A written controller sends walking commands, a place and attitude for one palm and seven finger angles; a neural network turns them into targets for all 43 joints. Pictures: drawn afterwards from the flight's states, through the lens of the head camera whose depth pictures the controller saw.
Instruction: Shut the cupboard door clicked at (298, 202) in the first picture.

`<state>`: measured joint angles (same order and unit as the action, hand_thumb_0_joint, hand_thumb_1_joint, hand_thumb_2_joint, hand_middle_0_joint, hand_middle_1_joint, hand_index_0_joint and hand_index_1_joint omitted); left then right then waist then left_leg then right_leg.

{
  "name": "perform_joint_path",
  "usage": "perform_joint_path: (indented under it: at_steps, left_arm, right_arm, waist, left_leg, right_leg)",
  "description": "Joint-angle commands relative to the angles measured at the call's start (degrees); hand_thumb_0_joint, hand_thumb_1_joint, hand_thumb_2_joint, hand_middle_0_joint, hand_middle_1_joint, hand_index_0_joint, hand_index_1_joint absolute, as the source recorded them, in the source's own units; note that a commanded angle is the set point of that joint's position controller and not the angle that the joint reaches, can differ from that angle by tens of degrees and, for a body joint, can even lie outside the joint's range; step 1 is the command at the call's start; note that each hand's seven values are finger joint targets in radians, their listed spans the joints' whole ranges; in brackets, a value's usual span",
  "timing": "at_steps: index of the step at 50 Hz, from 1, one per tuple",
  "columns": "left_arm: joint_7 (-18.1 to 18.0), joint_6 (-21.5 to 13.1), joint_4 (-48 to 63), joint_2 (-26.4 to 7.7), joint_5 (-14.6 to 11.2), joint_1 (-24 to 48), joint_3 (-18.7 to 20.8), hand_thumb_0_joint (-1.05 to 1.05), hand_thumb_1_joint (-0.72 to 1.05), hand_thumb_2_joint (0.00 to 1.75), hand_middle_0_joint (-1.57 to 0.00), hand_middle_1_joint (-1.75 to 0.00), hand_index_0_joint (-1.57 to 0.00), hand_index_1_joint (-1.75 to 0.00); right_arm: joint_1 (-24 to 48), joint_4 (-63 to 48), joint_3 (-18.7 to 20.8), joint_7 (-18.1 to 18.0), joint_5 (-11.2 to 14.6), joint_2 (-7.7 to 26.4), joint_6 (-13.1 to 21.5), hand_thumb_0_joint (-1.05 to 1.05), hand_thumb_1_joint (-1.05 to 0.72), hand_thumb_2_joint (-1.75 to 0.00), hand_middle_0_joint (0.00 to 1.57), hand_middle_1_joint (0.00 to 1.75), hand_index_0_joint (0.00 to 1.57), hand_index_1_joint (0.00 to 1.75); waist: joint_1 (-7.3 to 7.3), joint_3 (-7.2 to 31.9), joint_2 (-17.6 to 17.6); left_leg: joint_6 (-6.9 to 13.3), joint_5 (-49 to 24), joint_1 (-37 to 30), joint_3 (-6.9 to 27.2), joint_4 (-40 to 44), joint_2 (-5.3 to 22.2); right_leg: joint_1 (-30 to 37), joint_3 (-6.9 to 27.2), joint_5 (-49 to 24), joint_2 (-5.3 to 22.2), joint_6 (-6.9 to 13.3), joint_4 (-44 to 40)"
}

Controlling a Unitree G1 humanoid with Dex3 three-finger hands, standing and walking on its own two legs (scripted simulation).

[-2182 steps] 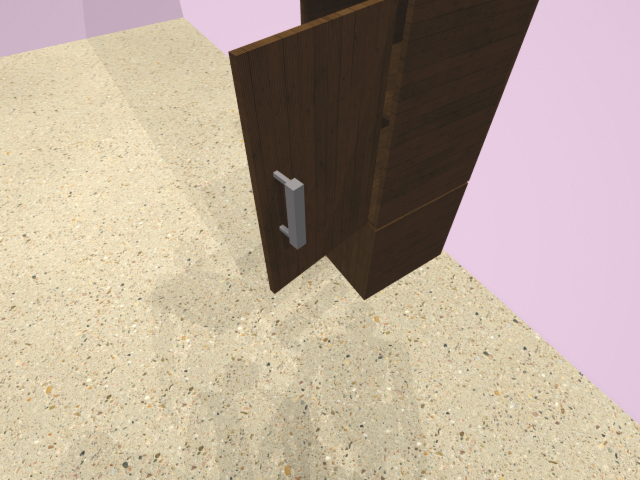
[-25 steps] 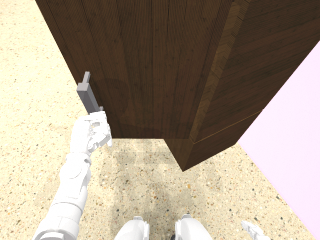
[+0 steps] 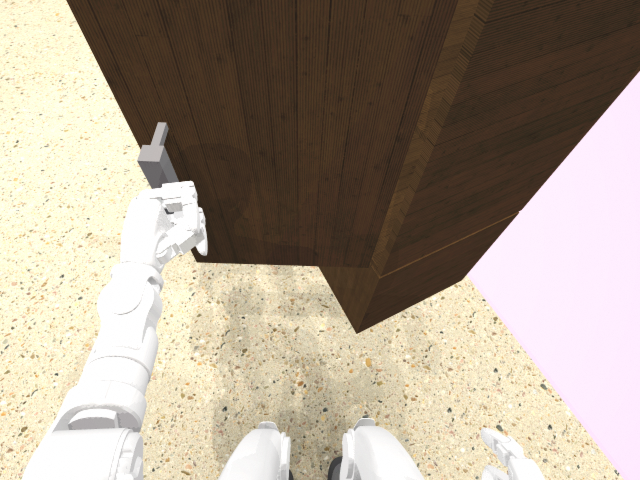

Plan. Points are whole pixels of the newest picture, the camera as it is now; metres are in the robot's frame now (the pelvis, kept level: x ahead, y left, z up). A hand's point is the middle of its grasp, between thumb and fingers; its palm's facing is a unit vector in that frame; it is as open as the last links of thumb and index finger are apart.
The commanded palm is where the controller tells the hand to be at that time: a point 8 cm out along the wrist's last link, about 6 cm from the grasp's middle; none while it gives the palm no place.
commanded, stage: push the door shut along its arc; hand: left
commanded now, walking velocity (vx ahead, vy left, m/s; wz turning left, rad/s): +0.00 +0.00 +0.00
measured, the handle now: (174, 183) +0.48 +0.21 +0.04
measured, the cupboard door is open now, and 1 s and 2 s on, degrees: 62 46 26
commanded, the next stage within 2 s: pull the fist back off the door in 1.60 s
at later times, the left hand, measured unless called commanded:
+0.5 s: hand (213, 199) +0.46 +0.15 +0.04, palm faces -0.21 -0.98 -0.05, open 3.1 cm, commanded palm +0.46 +0.19 +0.04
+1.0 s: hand (255, 162) +0.52 +0.10 +0.04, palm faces -0.31 -0.95 -0.05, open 3.0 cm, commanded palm +0.52 +0.14 +0.04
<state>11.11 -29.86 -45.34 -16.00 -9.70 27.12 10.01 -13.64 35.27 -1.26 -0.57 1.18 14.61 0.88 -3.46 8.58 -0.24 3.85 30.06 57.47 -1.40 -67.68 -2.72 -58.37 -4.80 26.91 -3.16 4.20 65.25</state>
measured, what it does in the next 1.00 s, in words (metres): stands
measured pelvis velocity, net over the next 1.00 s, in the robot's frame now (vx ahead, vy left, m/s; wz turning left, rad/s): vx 0.00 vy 0.01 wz -0.04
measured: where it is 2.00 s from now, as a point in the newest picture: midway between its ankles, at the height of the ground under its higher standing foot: outside the picture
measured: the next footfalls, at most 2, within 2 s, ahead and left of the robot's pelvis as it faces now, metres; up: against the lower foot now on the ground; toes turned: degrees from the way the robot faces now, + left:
none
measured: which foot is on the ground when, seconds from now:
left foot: down 0.00-1.00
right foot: down 0.00-1.00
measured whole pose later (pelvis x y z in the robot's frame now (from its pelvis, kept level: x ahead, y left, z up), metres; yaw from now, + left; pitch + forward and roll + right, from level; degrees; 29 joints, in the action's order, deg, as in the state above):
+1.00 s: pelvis +0.00 +0.01 -0.02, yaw -2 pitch +27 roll -3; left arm 19.2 -24.7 -69.2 -25.0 -4.6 56.5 14.1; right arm -22.0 36.4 -2.2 1.9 0.4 15.6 -2.4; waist -11.8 8.5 -3.0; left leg 5.0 31.6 68.0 -2.2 -72.9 -1.5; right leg -68.6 -4.5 27.0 -4.2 3.2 68.7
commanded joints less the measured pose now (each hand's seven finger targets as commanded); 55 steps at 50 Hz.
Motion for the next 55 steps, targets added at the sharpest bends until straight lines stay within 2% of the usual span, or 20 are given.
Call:
perform_joint_path:
  at_steps: [1, 5, 7, 9, 11, 14, 16, 18, 20, 25, 29, 30, 31, 34, 37, 44, 47, 49, 52, 55]
  left_arm:
    - [2.85, -1.52, 6.05, -9.58, -0.84, 22.86, 1.41, 0.00, 0.90, 0.90, -1.30, -1.50, -1.30, -1.50]
    - [5.09, -0.69, 5.76, -10.35, -2.02, 27.65, 1.79, 0.00, 0.90, 0.90, -1.30, -1.50, -1.30, -1.50]
    - [5.66, -0.82, 4.21, -12.13, -2.18, 30.12, 2.91, 0.00, 0.90, 0.90, -1.30, -1.50, -1.30, -1.50]
    - [6.26, -1.22, 3.10, -9.76, -2.10, 32.86, 0.65, 0.00, 0.90, 0.90, -1.30, -1.50, -1.30, -1.50]
    - [6.43, -1.71, 1.37, -10.09, -1.65, 36.22, 0.31, 0.00, 0.90, 0.90, -1.30, -1.50, -1.30, -1.50]
    - [6.49, -2.50, -0.36, -12.28, -0.97, 39.56, 1.27, 0.00, 0.90, 0.90, -1.30, -1.50, -1.30, -1.50]
    - [6.72, -2.62, -1.93, -11.01, -0.54, 42.04, -0.17, 0.00, 0.90, 0.90, -1.30, -1.50, -1.30, -1.50]
    - [6.95, -2.90, -2.04, -9.94, -0.06, 44.62, -1.76, 0.00, 0.90, 0.90, -1.30, -1.50, -1.30, -1.50]
    - [6.97, -2.65, -3.08, -9.65, 0.26, 46.84, -2.41, 0.00, 0.90, 0.90, -1.30, -1.50, -1.30, -1.50]
    - [6.56, -0.96, -8.14, -12.43, 0.22, 51.47, 0.01, 0.00, 0.90, 0.90, -1.30, -1.50, -1.30, -1.50]
    - [6.63, -1.17, -9.40, -15.34, 1.07, 52.22, 2.47, 0.00, 0.90, 0.90, -1.30, -1.50, -1.30, -1.50]
    - [6.72, -1.42, -8.31, -13.64, 1.29, 53.77, 0.76, 0.00, 0.90, 0.90, -1.30, -1.50, -1.30, -1.50]
    - [6.78, -1.53, -8.88, -13.94, 1.77, 53.51, 0.98, 0.00, 0.90, 0.90, -1.30, -1.50, -1.30, -1.50]
    - [6.86, -1.00, -10.45, -13.75, 2.41, 54.54, 0.68, 0.00, 0.90, 0.90, -1.30, -1.50, -1.30, -1.50]
    - [6.48, 0.75, -12.57, -16.63, 2.72, 53.89, 3.61, 0.00, 0.90, 0.90, -1.30, -1.50, -1.30, -1.50]
    - [6.27, 1.39, -12.40, -20.51, 3.91, 54.57, 6.84, 0.00, 0.90, 0.90, -1.30, -1.50, -1.30, -1.50]
    - [7.44, 1.80, -11.71, -20.34, 4.28, 56.32, 5.79, 0.00, 0.90, 0.90, -1.30, -1.50, -1.30, -1.50]
    - [8.31, 1.87, -10.46, -19.13, 4.03, 58.83, 4.26, 0.00, 0.90, 0.90, -1.30, -1.50, -1.30, -1.50]
    - [9.41, 3.87, -13.25, -17.32, 3.76, 61.60, 1.83, 0.00, 0.90, 0.90, -1.30, -1.50, -1.30, -1.50]
    - [10.14, 4.71, -14.03, -20.02, 3.50, 65.91, 2.91, 0.00, 0.90, 0.90, -1.30, -1.50, -1.30, -1.50]
  right_arm:
    - [-5.25, -4.89, 3.64, -0.17, 0.74, 9.14, 1.44, 0.00, -0.90, -0.90, 0.20, 0.30, 0.20, 0.30]
    - [-6.38, -4.77, 3.86, -0.26, 1.08, 9.56, 1.22, 0.00, -0.90, -0.90, 0.20, 0.30, 0.20, 0.30]
    - [-6.73, -4.30, 3.72, -0.38, 1.16, 9.82, 1.09, 0.00, -0.90, -0.90, 0.20, 0.30, 0.20, 0.30]
    - [-7.30, -4.00, 3.76, -0.23, 1.14, 9.83, 1.29, 0.00, -0.90, -0.90, 0.20, 0.30, 0.20, 0.30]
    - [-7.89, -3.21, 3.91, -0.18, 1.09, 10.30, 1.25, 0.00, -0.90, -0.90, 0.20, 0.30, 0.20, 0.30]
    - [-8.48, -2.80, 3.92, -0.12, 1.01, 10.95, 1.31, 0.00, -0.90, -0.90, 0.20, 0.30, 0.20, 0.30]
    - [-9.06, -2.28, 4.03, 0.02, 0.94, 11.07, 1.40, 0.00, -0.90, -0.90, 0.20, 0.30, 0.20, 0.30]
    - [-9.91, -1.98, 4.20, 0.20, 0.82, 11.35, 1.52, 0.00, -0.90, -0.90, 0.20, 0.30, 0.20, 0.30]
    - [-10.34, -1.26, 4.25, 0.37, 0.71, 11.85, 1.39, 0.00, -0.90, -0.90, 0.20, 0.30, 0.20, 0.30]
    - [-11.79, -0.80, 3.89, 0.37, 0.61, 12.52, 1.15, 0.00, -0.90, -0.90, 0.20, 0.30, 0.20, 0.30]
    - [-13.04, -0.90, 3.89, 0.68, 0.11, 13.01, 1.00, 0.00, -0.90, -0.90, 0.20, 0.30, 0.20, 0.30]
    - [-13.22, -0.98, 3.95, 0.88, 0.01, 12.89, 0.83, 0.00, -0.90, -0.90, 0.20, 0.30, 0.20, 0.30]
    - [-13.49, -0.93, 4.01, 1.00, -0.12, 12.81, 0.72, 0.00, -0.90, -0.90, 0.20, 0.30, 0.20, 0.30]
    - [-14.45, -0.74, 4.10, 1.35, -0.25, 13.12, 0.08, 0.00, -0.90, -0.90, 0.20, 0.30, 0.20, 0.30]
    - [-15.45, -1.06, 3.96, 1.59, -0.26, 13.20, -0.87, 0.00, -0.90, -0.90, 0.20, 0.30, 0.20, 0.30]
    - [-16.75, -2.29, 3.50, 2.05, -0.61, 12.65, -2.03, 0.00, -0.90, -0.90, 0.20, 0.30, 0.20, 0.30]
    - [-17.23, -2.22, 3.55, 2.00, -0.48, 12.46, -2.39, 0.00, -0.90, -0.90, 0.20, 0.30, 0.20, 0.30]
    - [-17.39, -1.62, 3.78, 1.87, -0.44, 12.42, -2.26, 0.00, -0.90, -0.90, 0.20, 0.30, 0.20, 0.30]
    - [-17.58, -0.94, 3.46, 1.57, -0.15, 12.46, -2.22, 0.00, -0.90, -0.90, 0.20, 0.30, 0.20, 0.30]
    - [-17.99, -0.09, 3.13, 0.86, -0.20, 12.79, -1.57, 0.00, -0.90, -0.90, 0.20, 0.30, 0.20, 0.30]
  waist:
    - [-2.10, 22.33, -1.97]
    - [-2.53, 25.45, -2.46]
    - [-2.82, 24.77, -1.54]
    - [-3.80, 24.45, -2.26]
    - [-4.72, 23.32, -1.99]
    - [-4.96, 24.02, -3.91]
    - [-5.84, 24.26, -4.10]
    - [-6.16, 25.57, -7.62]
    - [-6.93, 26.08, -8.18]
    - [-8.57, 24.39, -4.70]
    - [-7.90, 28.02, -7.73]
    - [-8.60, 28.55, -7.77]
    - [-8.04, 28.63, -9.59]
    - [-8.90, 27.93, -9.85]
    - [-9.00, 27.96, -6.92]
    - [-8.35, 30.76, -7.59]
    - [-9.26, 30.52, -6.69]
    - [-10.00, 31.80, -8.46]
    - [-11.79, 28.31, -6.87]
    - [-12.81, 28.18, -7.23]
  left_leg:
    - [-1.89, -12.52, -7.97, 4.36, 7.84, 2.05]
    - [-1.86, -15.33, -10.33, 4.94, 7.53, 2.22]
    - [-1.82, -14.07, -9.13, 5.27, 7.44, 2.25]
    - [-1.78, -14.00, -10.20, 5.72, 7.27, 2.32]
    - [-1.84, -12.40, -10.92, 6.54, 7.42, 2.60]
    - [-1.93, -11.95, -11.67, 7.11, 7.33, 2.62]
    - [-1.95, -10.64, -12.30, 7.78, 7.28, 2.73]
    - [-2.42, -12.01, -15.84, 9.04, 7.60, 2.91]
    - [-2.88, -12.08, -18.06, 10.47, 7.84, 3.35]
    - [-2.21, -9.79, -14.34, 10.76, 7.44, 3.32]
    - [-3.02, -14.34, -17.17, 11.96, 6.69, 3.73]
    - [-3.13, -15.16, -18.03, 12.25, 6.38, 3.87]
    - [-3.55, -16.53, -18.82, 12.40, 6.30, 3.98]
    - [-4.29, -18.55, -20.99, 14.12, 6.31, 4.91]
    - [-3.42, -19.38, -17.56, 12.49, 5.52, 4.47]
    - [-2.60, -22.95, -14.73, 10.11, 3.47, 4.00]
    - [-2.19, -22.63, -13.68, 9.61, 2.97, 4.09]
    - [-2.21, -24.07, -16.16, 9.75, 2.48, 4.23]
    - [-1.60, -19.88, -13.15, 9.54, 2.30, 4.04]
    - [-1.05, -18.18, -10.97, 8.92, 1.15, 3.84]
  right_leg:
    - [16.25, 8.19, -13.02, 2.48, -2.32, -8.89]
    - [16.36, 7.70, -15.42, 2.28, -2.17, -8.34]
    - [15.79, 7.67, -13.85, 2.20, -2.09, -8.32]
    - [13.33, 7.17, -13.19, 2.06, -2.09, -8.01]
    - [10.45, 6.47, -10.65, 1.85, -1.97, -8.03]
    - [8.24, 6.22, -9.19, 1.68, -1.67, -7.52]
    - [6.12, 5.96, -7.53, 1.58, -1.70, -7.51]
    - [3.10, 5.17, -7.72, 1.39, -1.31, -6.62]
    - [0.46, 4.51, -7.52, 1.31, -1.30, -6.13]
    - [0.22, 4.41, -6.26, 1.18, -1.48, -6.21]
    - [-1.55, 3.89, -8.13, 1.09, -1.12, -4.46]
    - [-2.56, 3.85, -8.51, 1.08, -1.32, -4.26]
    - [-3.00, 3.82, -8.92, 1.08, -1.16, -3.98]
    - [-5.78, 3.23, -9.33, 0.95, -1.33, -3.42]
    - [-2.56, 3.51, -10.47, 0.68, -1.42, -3.90]
    - [1.34, 4.45, -13.98, 0.31, -1.66, -3.40]
    - [2.25, 4.67, -14.80, 0.12, -1.85, -3.67]
    - [1.04, 4.75, -15.71, 0.08, -1.89, -3.80]
    - [-0.03, 4.92, -13.18, -0.15, -2.02, -4.91]
    - [0.01, 5.37, -12.17, -0.12, -1.91, -5.12]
